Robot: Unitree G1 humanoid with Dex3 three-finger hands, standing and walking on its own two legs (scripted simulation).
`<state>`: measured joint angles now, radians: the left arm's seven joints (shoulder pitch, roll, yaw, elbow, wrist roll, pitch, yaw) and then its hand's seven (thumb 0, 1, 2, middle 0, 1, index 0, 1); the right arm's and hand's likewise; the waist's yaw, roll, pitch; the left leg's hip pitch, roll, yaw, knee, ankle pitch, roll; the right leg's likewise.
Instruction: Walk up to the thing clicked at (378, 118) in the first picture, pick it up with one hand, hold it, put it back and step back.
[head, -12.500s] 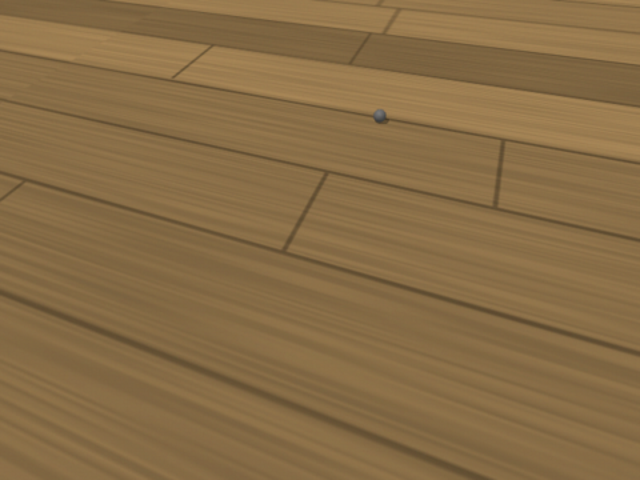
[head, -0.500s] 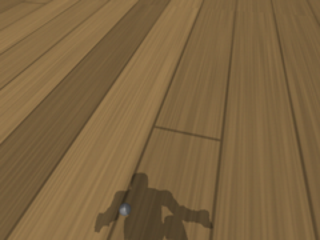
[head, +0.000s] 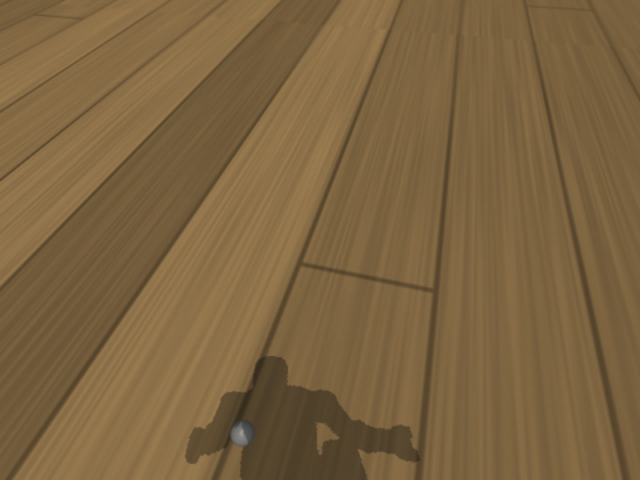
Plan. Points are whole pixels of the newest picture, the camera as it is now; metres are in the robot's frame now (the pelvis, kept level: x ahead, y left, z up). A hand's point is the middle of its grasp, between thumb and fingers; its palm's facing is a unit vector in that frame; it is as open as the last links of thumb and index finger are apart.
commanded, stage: stand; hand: left
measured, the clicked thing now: (242, 433) +0.40 +0.26 -0.75
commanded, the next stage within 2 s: none
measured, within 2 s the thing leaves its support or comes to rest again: neither
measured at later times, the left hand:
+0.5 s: hand out of the picture +0.08 +0.25 -0.16, palm faces -0.04 -0.94 -0.34, open 7.4 cm
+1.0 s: hand out of the picture +0.09 +0.25 -0.15, palm faces -0.04 -0.94 -0.35, open 7.4 cm
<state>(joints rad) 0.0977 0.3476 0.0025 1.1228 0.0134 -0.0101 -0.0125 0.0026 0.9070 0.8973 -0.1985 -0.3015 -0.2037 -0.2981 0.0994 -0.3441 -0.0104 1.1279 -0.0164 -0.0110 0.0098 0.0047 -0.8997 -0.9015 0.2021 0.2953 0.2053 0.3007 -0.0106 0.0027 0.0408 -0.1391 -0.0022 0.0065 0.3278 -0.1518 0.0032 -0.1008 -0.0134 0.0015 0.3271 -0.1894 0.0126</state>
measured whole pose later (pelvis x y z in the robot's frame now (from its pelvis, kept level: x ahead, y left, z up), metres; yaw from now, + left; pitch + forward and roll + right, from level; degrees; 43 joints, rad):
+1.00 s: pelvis +0.02 -0.01 +0.00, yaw +0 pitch -2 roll +0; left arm 0.12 0.35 -0.01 1.12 0.01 -0.01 -0.01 0.00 0.91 0.90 -0.20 -0.30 -0.20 -0.30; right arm 0.11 -0.35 0.00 1.13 -0.01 -0.01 0.00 0.00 -0.90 -0.90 0.20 0.30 0.21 0.30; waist -0.01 0.01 0.05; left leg -0.11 0.01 0.01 0.31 -0.17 -0.01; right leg -0.07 0.00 0.00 0.31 -0.20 0.00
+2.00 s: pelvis +0.02 +0.00 +0.00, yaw +0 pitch -2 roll +0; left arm 0.13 0.35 -0.01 1.11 0.01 -0.01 -0.01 0.00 0.91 0.90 -0.20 -0.30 -0.20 -0.30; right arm 0.12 -0.35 0.00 1.12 -0.01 -0.01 0.00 0.00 -0.90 -0.90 0.20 0.30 0.21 0.30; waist -0.01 0.00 0.05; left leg -0.11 0.01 0.01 0.31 -0.17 0.00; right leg -0.06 -0.01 0.00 0.30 -0.20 0.01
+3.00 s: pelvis +0.00 +0.00 -0.12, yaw +0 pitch +20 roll -2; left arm 0.26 0.34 0.13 0.44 0.29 0.16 0.00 -0.01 -0.52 0.97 -0.07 -1.07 -0.08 -1.07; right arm 0.17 -0.24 -0.03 0.54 0.00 -0.13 -0.01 0.01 -0.91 -0.91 0.20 0.30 0.20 0.30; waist -0.02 0.01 -0.13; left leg -1.05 0.02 -0.03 1.25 -0.55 0.00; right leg -0.98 0.01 -0.03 1.21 -0.58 0.01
